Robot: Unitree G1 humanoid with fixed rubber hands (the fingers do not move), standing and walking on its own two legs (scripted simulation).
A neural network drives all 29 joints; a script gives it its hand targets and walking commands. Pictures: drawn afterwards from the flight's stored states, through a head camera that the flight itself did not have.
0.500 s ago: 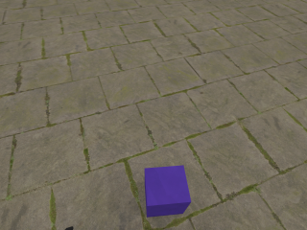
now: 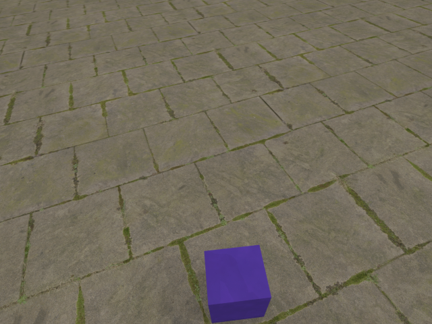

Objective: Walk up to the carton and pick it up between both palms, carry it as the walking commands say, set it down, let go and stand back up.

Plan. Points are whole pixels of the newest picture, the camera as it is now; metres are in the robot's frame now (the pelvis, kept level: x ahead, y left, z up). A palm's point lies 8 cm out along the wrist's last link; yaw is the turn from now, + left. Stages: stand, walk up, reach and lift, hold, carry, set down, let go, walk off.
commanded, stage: walk up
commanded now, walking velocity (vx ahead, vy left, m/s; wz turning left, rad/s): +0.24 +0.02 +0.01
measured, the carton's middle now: (235, 285) +0.40 -0.03 -0.64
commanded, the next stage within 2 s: none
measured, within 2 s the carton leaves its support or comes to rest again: neither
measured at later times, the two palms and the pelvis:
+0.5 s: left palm out of the picture +0.14 +0.25 -0.12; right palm out of the picture +0.07 -0.27 -0.15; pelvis +0.08 -0.02 +0.00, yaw +0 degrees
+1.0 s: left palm out of the picture +0.08 +0.27 -0.15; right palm out of the picture +0.03 -0.23 -0.12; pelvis +0.02 +0.03 +0.00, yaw +0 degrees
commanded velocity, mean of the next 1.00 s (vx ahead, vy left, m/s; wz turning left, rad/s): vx -0.03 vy -0.03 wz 0.01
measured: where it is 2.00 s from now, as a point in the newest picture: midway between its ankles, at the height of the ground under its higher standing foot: outside the picture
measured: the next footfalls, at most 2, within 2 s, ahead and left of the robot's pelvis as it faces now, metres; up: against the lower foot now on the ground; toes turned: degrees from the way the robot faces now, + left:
right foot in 0.36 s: +0.15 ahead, -0.10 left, +0.00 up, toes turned -5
left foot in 0.82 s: +0.08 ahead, +0.12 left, +0.00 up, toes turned -5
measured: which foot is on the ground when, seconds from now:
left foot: down 0.00-0.38, up 0.40-0.80, down 0.82-1.00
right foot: down 0.00-0.10, up 0.12-0.34, down 0.36-0.82, up 0.84-1.00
